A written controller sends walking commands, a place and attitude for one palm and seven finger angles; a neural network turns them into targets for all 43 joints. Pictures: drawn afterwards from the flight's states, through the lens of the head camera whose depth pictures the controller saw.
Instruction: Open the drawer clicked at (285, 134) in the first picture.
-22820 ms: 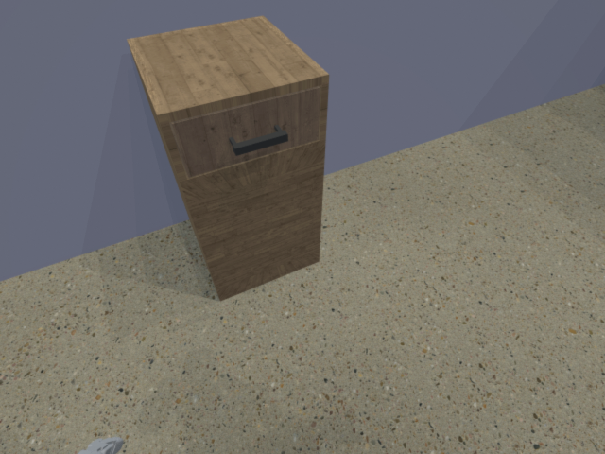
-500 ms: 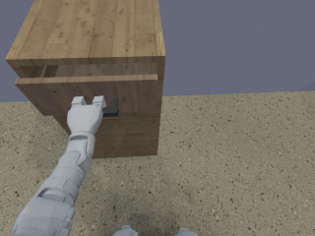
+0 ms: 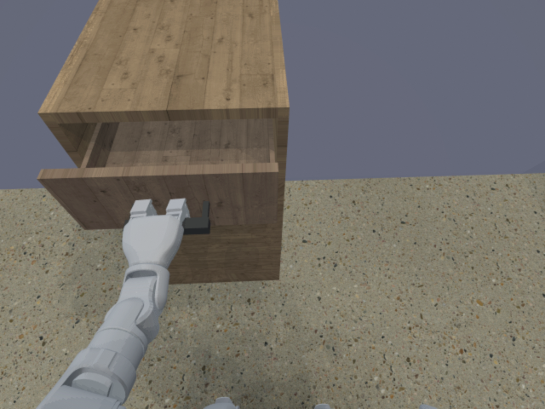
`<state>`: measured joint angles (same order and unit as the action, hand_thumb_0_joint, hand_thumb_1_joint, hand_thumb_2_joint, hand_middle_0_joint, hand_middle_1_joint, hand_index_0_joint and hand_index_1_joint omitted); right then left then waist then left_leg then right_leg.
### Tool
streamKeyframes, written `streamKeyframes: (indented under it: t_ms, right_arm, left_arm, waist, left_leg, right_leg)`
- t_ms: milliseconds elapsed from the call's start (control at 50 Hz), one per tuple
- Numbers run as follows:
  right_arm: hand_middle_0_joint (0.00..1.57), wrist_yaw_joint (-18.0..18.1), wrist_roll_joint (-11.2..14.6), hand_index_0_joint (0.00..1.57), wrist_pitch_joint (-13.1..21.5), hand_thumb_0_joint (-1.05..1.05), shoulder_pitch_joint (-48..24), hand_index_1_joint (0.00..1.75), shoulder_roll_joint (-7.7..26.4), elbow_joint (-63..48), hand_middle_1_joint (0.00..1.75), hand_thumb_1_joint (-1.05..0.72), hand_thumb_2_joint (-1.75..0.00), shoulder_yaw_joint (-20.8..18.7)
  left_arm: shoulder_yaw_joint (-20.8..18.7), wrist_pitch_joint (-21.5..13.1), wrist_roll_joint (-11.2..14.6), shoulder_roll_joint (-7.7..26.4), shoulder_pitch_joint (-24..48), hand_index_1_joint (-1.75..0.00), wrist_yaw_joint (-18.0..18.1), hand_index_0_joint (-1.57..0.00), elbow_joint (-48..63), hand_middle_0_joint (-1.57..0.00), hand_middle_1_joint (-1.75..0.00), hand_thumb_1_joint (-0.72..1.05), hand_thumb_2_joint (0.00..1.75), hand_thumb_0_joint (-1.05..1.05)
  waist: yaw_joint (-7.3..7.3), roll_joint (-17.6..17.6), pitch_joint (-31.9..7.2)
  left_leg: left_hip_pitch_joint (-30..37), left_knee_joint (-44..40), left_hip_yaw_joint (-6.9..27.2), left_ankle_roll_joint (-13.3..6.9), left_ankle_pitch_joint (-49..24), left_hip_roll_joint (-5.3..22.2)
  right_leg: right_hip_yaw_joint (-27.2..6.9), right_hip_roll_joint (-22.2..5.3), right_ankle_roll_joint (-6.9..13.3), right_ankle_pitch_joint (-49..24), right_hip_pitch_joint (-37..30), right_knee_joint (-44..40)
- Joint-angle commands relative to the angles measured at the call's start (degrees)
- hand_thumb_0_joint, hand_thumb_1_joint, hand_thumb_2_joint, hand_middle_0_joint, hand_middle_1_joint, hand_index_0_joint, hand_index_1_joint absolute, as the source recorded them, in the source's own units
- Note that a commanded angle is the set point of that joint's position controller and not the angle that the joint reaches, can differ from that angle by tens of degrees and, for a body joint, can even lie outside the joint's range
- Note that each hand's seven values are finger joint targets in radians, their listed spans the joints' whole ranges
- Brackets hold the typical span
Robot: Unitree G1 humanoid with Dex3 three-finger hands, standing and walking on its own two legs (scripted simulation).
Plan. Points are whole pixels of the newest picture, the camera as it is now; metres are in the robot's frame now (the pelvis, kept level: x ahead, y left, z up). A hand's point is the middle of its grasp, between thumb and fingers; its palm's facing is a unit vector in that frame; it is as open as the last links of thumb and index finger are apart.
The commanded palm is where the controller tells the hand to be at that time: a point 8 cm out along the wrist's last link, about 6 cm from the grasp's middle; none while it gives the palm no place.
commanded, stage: pull the drawer open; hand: left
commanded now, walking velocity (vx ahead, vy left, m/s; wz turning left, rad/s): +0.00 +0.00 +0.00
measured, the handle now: (169, 217) +0.43 +0.18 -0.02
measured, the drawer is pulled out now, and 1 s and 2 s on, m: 0.12 0.24 0.30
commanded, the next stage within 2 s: open the thumb to release the handle in 1.62 s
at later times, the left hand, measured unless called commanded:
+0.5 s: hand (160, 287) +0.31 +0.18 -0.04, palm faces -0.02 -0.07 -1.00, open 5.5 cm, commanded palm +0.27 +0.18 +0.01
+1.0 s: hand (155, 323) +0.26 +0.18 -0.04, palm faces -0.01 -0.09 -1.00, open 5.5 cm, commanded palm +0.21 +0.18 +0.01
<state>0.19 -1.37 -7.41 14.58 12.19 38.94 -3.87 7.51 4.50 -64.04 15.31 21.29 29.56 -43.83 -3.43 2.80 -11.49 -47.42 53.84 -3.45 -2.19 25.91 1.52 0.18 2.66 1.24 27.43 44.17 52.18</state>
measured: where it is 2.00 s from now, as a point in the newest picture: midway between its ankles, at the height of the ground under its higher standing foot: outside the picture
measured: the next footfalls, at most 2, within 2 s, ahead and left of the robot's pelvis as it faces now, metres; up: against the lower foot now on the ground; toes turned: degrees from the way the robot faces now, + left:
none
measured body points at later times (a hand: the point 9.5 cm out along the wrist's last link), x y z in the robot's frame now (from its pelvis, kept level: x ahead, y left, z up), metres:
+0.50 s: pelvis +0.00 -0.01 +0.00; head +0.05 -0.02 +0.45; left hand +0.31 +0.18 +0.01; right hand +0.12 -0.26 -0.12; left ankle -0.01 +0.09 -0.68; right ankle -0.03 -0.11 -0.68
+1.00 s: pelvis +0.00 -0.02 +0.00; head +0.04 -0.03 +0.45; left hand +0.25 +0.18 +0.01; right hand +0.16 -0.25 -0.12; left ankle -0.01 +0.09 -0.68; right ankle -0.03 -0.11 -0.68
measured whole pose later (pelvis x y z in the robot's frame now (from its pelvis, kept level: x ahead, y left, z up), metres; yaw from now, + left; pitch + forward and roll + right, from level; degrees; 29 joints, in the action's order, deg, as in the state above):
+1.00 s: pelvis +0.00 -0.02 +0.00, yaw +1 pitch +15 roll +0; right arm -0.9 -1.8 -5.5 9.2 12.4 35.0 -2.2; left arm 9.9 5.0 -64.4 14.0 -6.9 31.0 -18.6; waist -0.3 2.4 -11.1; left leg -43.2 54.6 -3.3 -1.0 26.5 1.3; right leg 0.3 2.5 2.4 29.2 40.8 54.8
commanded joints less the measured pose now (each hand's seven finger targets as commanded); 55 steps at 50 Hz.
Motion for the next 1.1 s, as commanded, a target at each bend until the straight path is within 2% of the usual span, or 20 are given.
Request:
streamKeyframes:
  t_ms: [0,40,80,120,140,180,300,380,440,480,600,640,680,740,780,820,900,980,1060,1080]
  right_arm:
    - [0.2,0.7,0.05,0.2,1.81,0.0,1.32,0.3,7.85,-6.07,0.3,-0.9,-0.9,-2.57]
    - [0.2,0.67,0.24,0.2,1.97,0.0,0.89,0.3,7.94,-6.07,0.3,-0.9,-0.9,-2.4]
    - [0.2,0.69,0.1,0.2,2.14,0.0,0.16,0.3,7.97,-6.21,0.3,-0.9,-0.9,-2.3]
    - [0.2,0.58,0.11,0.2,2.45,0.0,-0.23,0.3,7.81,-6.47,0.3,-0.9,-0.9,-2.21]
    - [0.2,0.59,0.21,0.2,2.55,0.0,-0.03,0.3,7.86,-6.29,0.3,-0.9,-0.9,-2.45]
    - [0.2,0.53,0.08,0.2,2.68,0.0,-0.8,0.3,7.88,-6.66,0.3,-0.9,-0.9,-2.21]
    - [0.2,0.09,0.24,0.2,3.06,0.0,-1.99,0.3,7.73,-7.4,0.3,-0.9,-0.9,-2.32]
    - [0.2,0.05,0.07,0.2,3.09,0.0,-3.62,0.3,7.49,-8.24,0.3,-0.9,-0.9,-1.85]
    - [0.2,0.02,0.09,0.2,3.27,0.0,-4.05,0.3,7.39,-8.47,0.3,-0.9,-0.9,-1.92]
    - [0.2,0.06,-0.04,0.2,3.3,0.0,-5.01,0.3,7.4,-8.84,0.3,-0.9,-0.9,-1.51]
    - [0.2,-0.12,-0.02,0.2,3.59,0.0,-6.47,0.3,7.08,-9.78,0.3,-0.9,-0.9,-1.33]
    - [0.2,0.06,-0.03,0.2,3.67,0.0,-6.53,0.3,7.02,-9.75,0.3,-0.9,-0.9,-1.17]
    - [0.2,0.18,-0.18,0.2,3.71,0.0,-7.5,0.3,7.06,-10.03,0.3,-0.9,-0.9,-0.85]
    - [0.2,-0.05,-0.15,0.2,3.89,0.0,-7.55,0.3,6.78,-10.57,0.3,-0.9,-0.9,-1.04]
    - [0.2,-0.02,-0.16,0.2,3.89,0.0,-8.62,0.3,6.76,-10.84,0.3,-0.9,-0.9,-0.6]
    - [0.2,-0.29,-0.21,0.2,3.97,0.0,-9.1,0.3,6.66,-11.25,0.3,-0.9,-0.9,-0.38]
    - [0.2,-0.49,-0.24,0.2,4.11,0.0,-9.23,0.3,6.6,-11.72,0.3,-0.9,-0.9,-0.53]
    - [0.2,-0.91,-0.46,0.2,4.29,0.0,-10.56,0.3,6.23,-12.57,0.3,-0.9,-0.9,0.0]
    - [0.2,-1.11,-0.58,0.2,4.39,0.0,-10.86,0.3,6.48,-12.63,0.3,-0.9,-0.9,-0.17]
    - [0.2,-1.27,-0.75,0.2,4.38,0.0,-11.4,0.3,6.27,-13.03,0.3,-0.9,-0.9,0.08]
  left_arm:
    - [-2.88,0.29,1.03,6.5,4.76,-1.35,2.02,-0.4,9.9,-0.4,-1.35,0.9,0.9,0.0]
    - [-2.36,0.38,1.06,5.97,3.84,-1.35,1.98,-0.4,9.67,-0.4,-1.35,0.9,0.9,0.0]
    - [-3.72,-0.23,0.72,7.88,4.91,-1.35,2.31,-0.4,12.56,-0.4,-1.35,0.9,0.9,0.0]
    - [-1.85,0.1,0.8,5.5,2.7,-1.35,2.5,-0.4,13.11,-0.4,-1.35,0.9,0.9,0.0]
    - [-2.53,0.33,0.54,6.18,1.46,-1.35,2.59,-0.4,12.41,-0.4,-1.35,0.9,0.9,0.0]
    - [-2.86,0.3,0.5,6.62,1.0,-1.35,2.89,-0.4,14.85,-0.4,-1.35,0.9,0.9,0.0]
    - [-1.0,1.41,0.94,4.2,-4.35,-1.35,3.09,-0.4,17.95,-0.4,-1.35,0.9,0.9,0.0]
    - [-0.88,1.54,0.58,4.42,-6.72,-1.35,3.19,-0.4,21.84,-0.4,-1.35,0.9,0.9,0.0]
    - [-0.26,1.75,0.55,3.48,-9.65,-1.35,3.1,-0.4,21.86,-0.4,-1.35,0.9,0.9,0.0]
    - [-1.31,1.47,0.49,4.84,-10.44,-1.35,3.15,-0.4,24.04,-0.4,-1.35,0.9,0.9,0.0]
    - [-0.11,1.65,0.23,3.54,-15.17,-1.35,3.45,-0.4,25.93,-0.4,-1.35,0.9,0.9,0.0]
    - [-1.24,1.85,0.32,4.48,-15.96,-1.35,3.5,-0.4,25.33,-0.4,-1.35,0.9,0.9,0.0]
    - [-1.78,1.45,-0.06,5.59,-14.89,-1.35,3.59,-0.4,27.94,-0.4,-1.35,0.9,0.9,0.0]
    - [-0.36,1.67,0.4,3.74,-19.46,-1.35,3.51,-0.4,28.97,-0.4,-1.35,0.9,0.9,0.0]
    - [-2.46,1.37,0.41,5.83,-21.87,-1.35,3.55,-0.4,30.41,-0.4,-1.35,0.9,0.9,0.0]
    - [-0.07,1.34,0.39,3.73,-23.59,-1.35,3.44,-0.4,31.46,-0.4,-1.35,0.9,0.9,0.0]
    - [-1.19,1.27,0.36,4.41,-27.38,-1.35,3.71,-0.4,33.18,-0.4,-1.35,0.9,0.9,0.0]
    - [-1.89,0.8,0.38,4.91,-33.19,-1.35,4.37,-0.4,36.28,-0.4,-1.35,0.9,0.9,0.0]
    - [-2.06,0.79,0.41,4.83,-35.48,-1.35,4.79,-0.4,37.71,-0.4,-1.35,0.9,0.9,0.0]
    - [-2.34,0.45,0.07,5.32,-36.08,-1.35,5.14,-0.4,39.99,-0.4,-1.35,0.9,0.9,0.0]
  waist:
    - [2.18,-1.62,-18.86]
    - [1.75,-3.58,-16.43]
    - [2.2,-2.73,-18.54]
    - [1.92,-2.71,-17.51]
    - [2.09,-3.07,-16.07]
    - [2.59,-2.27,-17.71]
    - [2.54,-2.99,-15.47]
    - [3.24,-1.98,-16.97]
    - [2.95,-3.0,-14.11]
    - [3.55,-3.05,-15.66]
    - [3.57,-2.47,-12.52]
    - [3.69,-4.47,-12.23]
    - [4.25,-3.41,-14.11]
    - [4.21,-3.4,-13.51]
    - [5.12,-4.03,-14.91]
    - [4.55,-3.86,-12.82]
    - [4.83,-3.47,-11.67]
    - [5.92,-2.94,-13.11]
    - [5.32,-4.12,-10.92]
    - [6.02,-3.58,-12.74]
  left_leg:
    - [17.23,-3.99,1.93,0.37,-27.1,-1.95]
    - [16.08,-4.19,2.02,0.34,-25.76,-1.95]
    - [16.6,-4.11,1.94,0.36,-25.95,-1.88]
    - [16.61,-4.18,1.8,0.41,-25.47,-1.94]
    - [16.23,-4.23,1.99,0.46,-24.89,-1.98]
    - [16.63,-4.16,1.8,0.47,-25.37,-2.1]
    - [17.55,-4.56,2.37,0.55,-25.02,-1.97]
    - [18.36,-4.46,2.11,0.58,-25.48,-2.11]
    - [17.75,-4.4,2.2,0.5,-24.07,-2.21]
    - [17.68,-4.27,1.95,0.56,-24.35,-2.43]
    - [17.27,-4.11,2.17,0.56,-22.22,-2.67]
    - [16.15,-4.03,2.22,0.53,-20.8,-2.81]
    - [16.64,-3.88,2.03,0.58,-21.29,-2.87]
    - [17.38,-3.61,2.06,0.53,-22.41,-2.89]
    - [16.89,-3.47,1.85,0.7,-22.97,-3.02]
    - [16.38,-3.43,2.0,0.72,-22.0,-3.1]
    - [16.15,-3.27,2.07,0.73,-21.91,-3.09]
    - [16.19,-2.8,1.83,0.89,-22.54,-3.28]
    - [15.18,-2.55,2.27,0.91,-21.21,-3.2]
    - [15.47,-2.3,2.06,0.94,-21.47,-3.26]
  right_leg:
    - [0.57,1.37,1.35,-28.71,-9.15,-5.22]
    - [0.56,1.36,1.29,-27.92,-8.65,-5.55]
    - [0.16,1.14,1.2,-28.26,-8.95,-5.23]
    - [0.44,1.16,1.19,-28.15,-8.57,-5.39]
    - [0.4,1.3,1.37,-27.27,-8.36,-5.4]
    - [0.19,1.12,1.3,-27.98,-8.96,-5.21]
    - [0.7,1.3,1.47,-26.77,-8.52,-5.44]
    - [0.48,1.01,1.39,-27.36,-9.13,-5.19]
    - [0.54,1.09,1.46,-26.74,-8.58,-5.52]
    - [0.16,0.86,1.33,-27.97,-9.74,-5.18]
    - [0.07,0.92,1.53,-26.29,-8.64,-5.33]
    - [0.11,0.86,1.43,-25.56,-8.94,-5.28]
    - [-0.4,0.64,1.36,-26.03,-9.19,-4.94]
    - [-0.24,0.67,1.46,-27.6,-9.69,-4.92]
    - [-0.97,0.5,1.29,-29.48,-10.89,-4.49]
    - [-0.8,0.43,1.28,-28.89,-9.92,-4.61]
    - [-1.11,0.49,1.45,-29.5,-10.16,-4.46]
    - [-1.53,0.3,1.41,-30.91,-10.78,-3.71]
    - [-1.54,0.4,1.6,-30.0,-10.05,-3.68]
    - [-1.82,0.3,1.45,-29.87,-9.98,-3.07]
